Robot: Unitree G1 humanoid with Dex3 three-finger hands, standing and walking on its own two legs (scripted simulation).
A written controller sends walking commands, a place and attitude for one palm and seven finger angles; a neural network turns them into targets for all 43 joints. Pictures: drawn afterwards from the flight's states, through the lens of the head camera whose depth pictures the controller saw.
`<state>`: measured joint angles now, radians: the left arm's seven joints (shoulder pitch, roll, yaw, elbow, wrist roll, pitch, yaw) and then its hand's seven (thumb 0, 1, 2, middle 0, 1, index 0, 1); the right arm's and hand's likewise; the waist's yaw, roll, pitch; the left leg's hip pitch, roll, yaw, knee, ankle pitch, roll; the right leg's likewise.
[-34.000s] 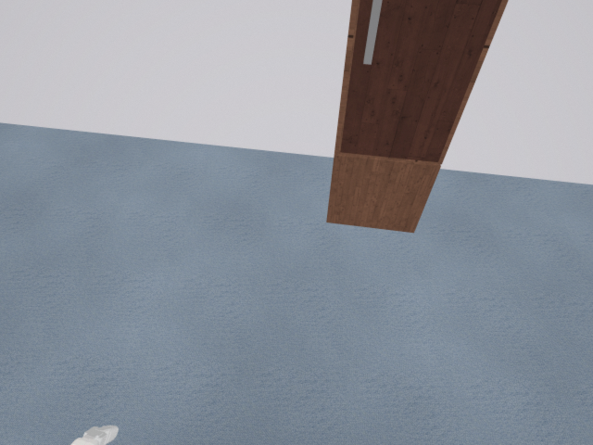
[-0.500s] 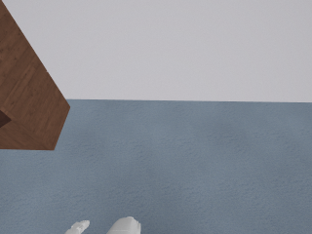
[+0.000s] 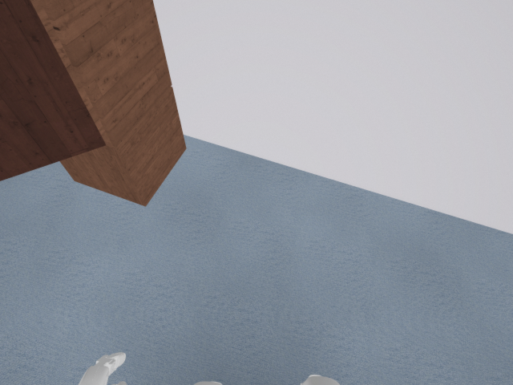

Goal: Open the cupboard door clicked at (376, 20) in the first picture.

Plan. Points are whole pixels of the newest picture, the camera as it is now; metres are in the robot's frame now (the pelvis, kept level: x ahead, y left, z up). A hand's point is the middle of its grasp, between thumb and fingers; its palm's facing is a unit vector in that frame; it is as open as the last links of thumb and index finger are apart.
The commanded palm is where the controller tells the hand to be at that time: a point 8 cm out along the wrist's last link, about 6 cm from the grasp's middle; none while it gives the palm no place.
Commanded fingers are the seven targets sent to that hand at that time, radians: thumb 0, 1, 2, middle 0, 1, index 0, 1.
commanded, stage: turn to face it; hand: left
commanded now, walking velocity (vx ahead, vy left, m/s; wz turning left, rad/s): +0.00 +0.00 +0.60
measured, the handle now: out of the picture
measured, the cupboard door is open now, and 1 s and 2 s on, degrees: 50 50 50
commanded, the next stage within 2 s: take the last steps up to it in 0.86 s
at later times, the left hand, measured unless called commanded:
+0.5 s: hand out of the picture -0.02 +0.21 -0.19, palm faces +0.35 -0.91 -0.23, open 7.4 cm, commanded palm none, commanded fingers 0.00 0.90 0.90 -0.20 -0.30 -0.20 -0.30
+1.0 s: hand out of the picture -0.01 +0.15 -0.16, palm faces +0.50 -0.83 -0.24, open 7.4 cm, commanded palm none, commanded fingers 0.00 0.90 0.90 -0.20 -0.30 -0.20 -0.30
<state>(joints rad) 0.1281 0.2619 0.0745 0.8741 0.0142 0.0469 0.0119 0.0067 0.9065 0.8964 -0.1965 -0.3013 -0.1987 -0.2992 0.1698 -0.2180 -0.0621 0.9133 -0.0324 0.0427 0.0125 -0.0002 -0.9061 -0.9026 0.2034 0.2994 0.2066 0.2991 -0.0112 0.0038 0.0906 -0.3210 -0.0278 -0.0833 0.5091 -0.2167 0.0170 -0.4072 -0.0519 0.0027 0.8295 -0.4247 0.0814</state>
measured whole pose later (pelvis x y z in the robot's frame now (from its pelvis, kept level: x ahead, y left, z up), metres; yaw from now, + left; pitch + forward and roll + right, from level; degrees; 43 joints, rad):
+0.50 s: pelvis +0.00 +0.00 -0.02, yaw +19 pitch +0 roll +0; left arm 0.22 0.25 0.06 0.92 0.01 0.05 0.02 0.01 0.90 0.90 -0.20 -0.30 -0.20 -0.30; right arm 0.09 -0.23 -0.06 0.89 -0.02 0.03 0.02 0.00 -0.91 -0.90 0.20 0.30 0.20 0.30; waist 0.01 -0.06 0.12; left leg -0.35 0.00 0.07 0.65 -0.29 0.05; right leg -0.36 -0.14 -0.10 0.96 -0.55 0.07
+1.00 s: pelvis +0.02 -0.04 +0.00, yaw +30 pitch +0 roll +1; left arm 0.22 0.16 0.03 0.94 0.02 0.00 0.02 0.00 0.90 0.90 -0.20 -0.30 -0.20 -0.30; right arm 0.19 -0.22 -0.07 1.00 -0.02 0.07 0.01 0.00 -0.91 -0.90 0.20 0.30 0.20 0.30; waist -0.01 0.02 0.08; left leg -0.46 -0.02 -0.01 1.04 -0.45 -0.04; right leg -0.19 -0.05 -0.09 0.51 -0.31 -0.01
